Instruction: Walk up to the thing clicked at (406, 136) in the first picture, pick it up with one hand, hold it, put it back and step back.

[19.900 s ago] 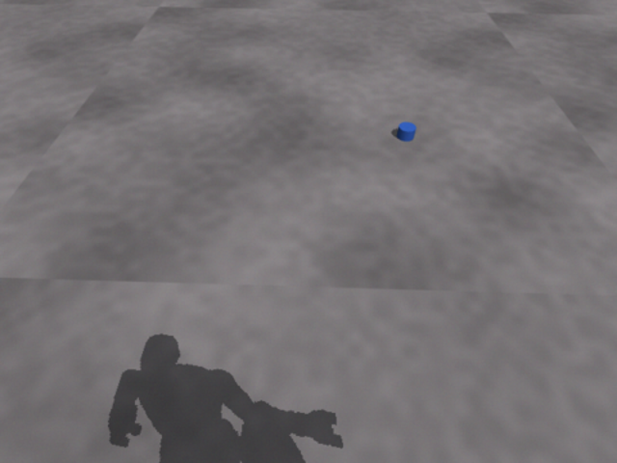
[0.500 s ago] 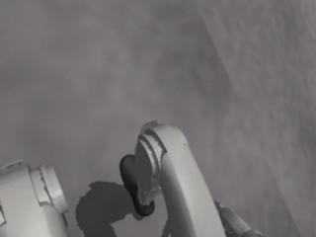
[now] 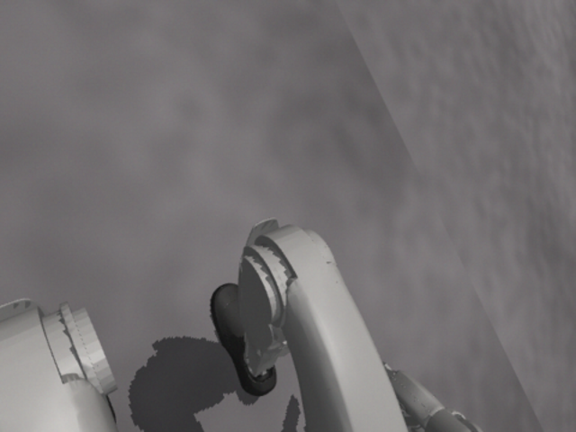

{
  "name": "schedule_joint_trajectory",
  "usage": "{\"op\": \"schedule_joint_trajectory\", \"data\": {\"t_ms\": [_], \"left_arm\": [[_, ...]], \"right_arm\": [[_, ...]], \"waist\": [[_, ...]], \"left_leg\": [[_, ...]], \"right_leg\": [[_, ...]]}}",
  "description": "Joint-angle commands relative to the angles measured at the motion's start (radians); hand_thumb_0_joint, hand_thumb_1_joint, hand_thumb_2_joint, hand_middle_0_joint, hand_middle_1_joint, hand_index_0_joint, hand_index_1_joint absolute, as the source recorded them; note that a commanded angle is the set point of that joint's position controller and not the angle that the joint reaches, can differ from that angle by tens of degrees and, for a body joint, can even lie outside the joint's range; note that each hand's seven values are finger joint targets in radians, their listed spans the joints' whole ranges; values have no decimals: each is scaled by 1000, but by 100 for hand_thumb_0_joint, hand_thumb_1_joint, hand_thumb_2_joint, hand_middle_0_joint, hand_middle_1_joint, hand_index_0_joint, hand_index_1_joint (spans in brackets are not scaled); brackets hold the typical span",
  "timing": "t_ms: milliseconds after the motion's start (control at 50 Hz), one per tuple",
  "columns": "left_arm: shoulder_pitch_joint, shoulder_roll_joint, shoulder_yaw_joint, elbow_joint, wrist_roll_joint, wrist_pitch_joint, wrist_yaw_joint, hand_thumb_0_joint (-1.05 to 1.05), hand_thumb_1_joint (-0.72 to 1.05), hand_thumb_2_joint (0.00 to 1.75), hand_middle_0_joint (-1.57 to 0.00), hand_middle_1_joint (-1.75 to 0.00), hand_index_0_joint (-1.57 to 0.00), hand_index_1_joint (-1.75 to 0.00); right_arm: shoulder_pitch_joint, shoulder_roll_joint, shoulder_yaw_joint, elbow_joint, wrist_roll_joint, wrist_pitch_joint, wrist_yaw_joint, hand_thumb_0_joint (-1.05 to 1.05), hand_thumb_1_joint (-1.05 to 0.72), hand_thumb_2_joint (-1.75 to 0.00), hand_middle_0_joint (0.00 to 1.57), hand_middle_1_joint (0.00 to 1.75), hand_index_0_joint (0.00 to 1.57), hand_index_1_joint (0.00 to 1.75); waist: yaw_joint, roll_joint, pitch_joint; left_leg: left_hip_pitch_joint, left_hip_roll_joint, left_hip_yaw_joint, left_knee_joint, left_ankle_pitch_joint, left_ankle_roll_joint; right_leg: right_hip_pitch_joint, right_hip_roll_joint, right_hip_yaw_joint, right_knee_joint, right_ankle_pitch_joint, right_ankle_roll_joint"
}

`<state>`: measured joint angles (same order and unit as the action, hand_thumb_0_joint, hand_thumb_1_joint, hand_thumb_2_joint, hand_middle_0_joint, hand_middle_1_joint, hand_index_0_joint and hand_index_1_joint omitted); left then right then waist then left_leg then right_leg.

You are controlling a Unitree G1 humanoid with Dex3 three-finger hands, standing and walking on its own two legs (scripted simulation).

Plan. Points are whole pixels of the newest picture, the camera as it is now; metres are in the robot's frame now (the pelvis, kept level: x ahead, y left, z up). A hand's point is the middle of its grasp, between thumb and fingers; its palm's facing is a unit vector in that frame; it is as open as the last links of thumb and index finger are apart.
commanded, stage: rest palm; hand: left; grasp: from above
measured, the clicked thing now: out of the picture +0.45 +0.39 -0.27
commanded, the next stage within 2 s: close in 0.98 s
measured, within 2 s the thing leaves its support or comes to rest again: neither
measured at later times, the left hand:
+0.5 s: hand out of the picture +0.43 +0.38 -0.24, palm faces -0.45 -0.18 -0.87, open 13.7 cm
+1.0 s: hand out of the picture +0.43 +0.38 -0.25, palm faces -0.45 -0.18 -0.88, open 12.9 cm
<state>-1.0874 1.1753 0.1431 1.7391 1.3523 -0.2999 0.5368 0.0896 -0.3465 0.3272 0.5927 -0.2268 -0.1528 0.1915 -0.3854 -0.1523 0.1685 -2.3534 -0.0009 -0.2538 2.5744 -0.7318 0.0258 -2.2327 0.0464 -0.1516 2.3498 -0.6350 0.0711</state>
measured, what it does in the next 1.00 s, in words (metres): stands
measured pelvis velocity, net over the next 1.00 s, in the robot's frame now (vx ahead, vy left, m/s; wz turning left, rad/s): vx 0.00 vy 0.00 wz -0.02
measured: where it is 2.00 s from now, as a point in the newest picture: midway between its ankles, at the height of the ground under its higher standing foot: (182, 402)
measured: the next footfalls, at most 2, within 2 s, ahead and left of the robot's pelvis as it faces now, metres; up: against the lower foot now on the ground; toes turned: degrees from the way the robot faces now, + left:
none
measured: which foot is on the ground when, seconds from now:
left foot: down 0.00-1.00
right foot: down 0.00-1.00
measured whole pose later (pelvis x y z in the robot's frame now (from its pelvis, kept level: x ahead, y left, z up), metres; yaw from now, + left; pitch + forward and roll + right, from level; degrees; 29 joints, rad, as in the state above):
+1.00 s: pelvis +0.00 +0.00 +0.00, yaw -1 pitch +27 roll -17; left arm -1.08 1.20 0.13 1.73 1.33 -0.32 0.53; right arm 0.08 -0.36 0.35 0.59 -0.24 -0.16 0.19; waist -0.38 -0.17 0.19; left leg -2.35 0.00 -0.27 2.58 -0.74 0.03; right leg -2.22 0.05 -0.17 2.34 -0.63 0.07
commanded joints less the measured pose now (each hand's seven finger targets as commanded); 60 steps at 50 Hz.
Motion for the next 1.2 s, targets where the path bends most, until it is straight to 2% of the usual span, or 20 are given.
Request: {"op": "schedule_joint_trajectory", "data": {"t_ms": [0, 240, 280, 340, 420, 480, 560, 600, 620, 660, 680, 720, 760, 800, 820, 1000, 1060, 1100, 1160, 1180], "left_arm": [[-202, 264, 21, -117, -29, 4, 27, 0, -50, 95, -7, -107, -8, -105], [-215, 269, 16, -190, -43, -12, 2, 0, -49, 96, -7, -107, -8, -106], [-173, 250, 7, -140, -48, -12, -2, 0, -48, 96, -7, -107, -8, -105], [-229, 320, 42, -215, -42, -24, 7, 0, -47, 97, -8, -109, -9, -107], [-182, 256, 18, -138, -45, -16, 9, 0, -45, 98, -7, -110, -9, -108], [-231, 294, 18, -188, -40, -23, 10, 0, -45, 101, -9, -112, -10, -110], [-176, 233, -3, -108, -39, -16, 11, 0, -42, 98, -8, -113, -11, -110], [-250, 278, 0, -203, -44, -31, 14, 0, -41, 101, -9, -115, -11, -113], [-232, 297, 15, -168, -36, -27, 19, 0, -42, 99, -8, -115, -11, -112], [-178, 273, 14, -108, -38, -21, 25, 0, -40, 98, -9, -115, -12, -112], [-163, 245, -4, -95, -38, -21, 22, 0, -40, 99, -9, -116, -12, -112], [-215, 285, 14, -154, -36, -28, 31, 0, -38, 103, -10, -118, -13, -115], [-229, 301, 13, -173, -32, -26, 33, 0, -39, 101, -9, -119, -13, -115], [-175, 268, 6, -88, -36, -15, 37, 0, -38, 98, -9, -117, -12, -113], [-188, 255, -4, -121, -39, -18, 33, 0, -39, 98, -9, -117, -12, -113], [-219, 295, 21, -155, -39, -11, 23, 0, -36, 98, -9, -121, -13, -116], [-183, 256, -2, -110, -45, -6, 17, 0, -37, 98, -9, -119, -13, -115], [-191, 265, 4, -104, -48, -8, 13, 0, -37, 86, -7, -114, -12, -109], [-204, 311, 16, -148, -38, -14, 13, 0, -36, 85, -8, -114, -14, -108], [-221, 302, 12, -178, -38, -16, 13, 0, -36, 85, -8, -114, -14, -108]], "right_arm": [[171, -346, -105, 6, 7, 1, -18, 0, -90, -90, 20, 30, 20, 30], [178, -353, -105, 7, 6, 5, -15, 0, -90, -90, 20, 30, 20, 30], [179, -346, -94, 8, 7, 4, -12, 0, -90, -90, 20, 30, 20, 30], [179, -360, -102, 7, 4, 9, -20, 0, -90, -90, 20, 30, 20, 30], [181, -353, -96, 8, 2, 10, -15, 0, -90, -90, 20, 30, 20, 30], [168, -356, -98, 10, 3, 10, -20, 0, -90, -90, 20, 30, 20, 30], [165, -345, -89, 12, 1, 10, -14, 0, -90, -90, 20, 30, 20, 30], [161, -366, -100, 12, 1, 6, -19, 0, -90, -90, 20, 30, 20, 30], [160, -359, -96, 6, 4, 6, -20, 0, -90, -90, 20, 30, 20, 30], [160, -348, -89, 12, -3, 8, -15, 0, -90, -90, 20, 30, 20, 30], [166, -343, -80, 8, -3, 8, -11, 0, -90, -90, 20, 30, 20, 30], [162, -350, -78, 13, -3, 10, -15, 0, -90, -90, 20, 30, 20, 30], [162, -361, -90, 15, -4, 7, -18, 0, -90, -90, 20, 30, 20, 30], [155, -345, -75, 16, -7, 7, -14, 0, -90, -90, 20, 30, 20, 30], [159, -350, -83, 17, -5, 5, -15, 0, -90, -90, 20, 30, 20, 30], [161, -360, -89, 4, -1, 1, -16, 0, -90, -90, 20, 30, 20, 30], [160, -345, -78, 11, -3, 4, -13, 0, -90, -90, 20, 30, 20, 30], [159, -352, -77, 10, 0, 4, -14, 0, -89, -90, 20, 30, 20, 30], [159, -354, -76, 9, -5, 8, -16, 0, -89, -90, 20, 30, 20, 30], [167, -364, -85, 4, -6, 6, -16, 0, -89, -90, 20, 30, 20, 30]], "waist": [[-26, 564, -613], [-31, 595, -629], [-37, 559, -584], [-16, 615, -649], [-40, 560, -570], [-26, 582, -630], [-42, 549, -546], [-35, 599, -604], [-27, 599, -625], [-24, 581, -596], [-41, 550, -564], [-35, 581, -609], [-29, 619, -629], [-36, 562, -583], [-43, 566, -575], [-27, 595, -607], [-41, 574, -583], [-40, 576, -569], [-22, 610, -609], [-35, 607, -608]], "left_leg": [[518, 41, 71, -306, 254, -22], [553, 46, 72, -294, 298, -25], [517, 45, 72, -289, 286, -23], [575, 48, 65, -307, 303, -30], [509, 45, 67, -300, 273, -25], [536, 48, 68, -294, 282, -23], [516, 48, 55, -303, 264, -27], [548, 50, 56, -302, 269, -30], [559, 50, 54, -308, 274, -30], [535, 49, 55, -304, 286, -31], [511, 48, 58, -299, 287, -25], [555, 51, 52, -294, 316, -29], [570, 52, 59, -295, 324, -29], [513, 49, 61, -291, 288, -25], [507, 49, 66, -290, 279, -24], [546, 51, 48, -309, 272, -33], [525, 52, 51, -307, 282, -30], [531, 52, 42, -309, 286, -34], [556, 54, 51, -306, 306, -33], [543, 50, 60, -299, 304, -29]], "right_leg": [[303, 28, -113, -149, 223, -84], [318, 33, -115, -154, 245, -84], [316, 33, -118, -159, 238, -82], [324, 31, -119, -156, 241, -87], [305, 34, -126, -157, 227, -84], [329, 36, -120, -164, 238, -84], [273, 34, -135, -154, 217, -82], [298, 32, -126, -156, 227, -85], [313, 31, -125, -151, 229, -87], [311, 33, -132, -145, 234, -85], [314, 35, -130, -151, 240, -80], [312, 35, -132, -150, 255, -81], [326, 35, -125, -148, 264, -84], [315, 35, -132, -151, 242, -82], [318, 39, -128, -156, 240, -81], [294, 31, -132, -146, 226, -86], [309, 36, -130, -152, 234, -83], [294, 32, -135, -152, 231, -85], [319, 34, -127, -149, 244, -84], [327, 34, -124, -153, 253, -83]]}}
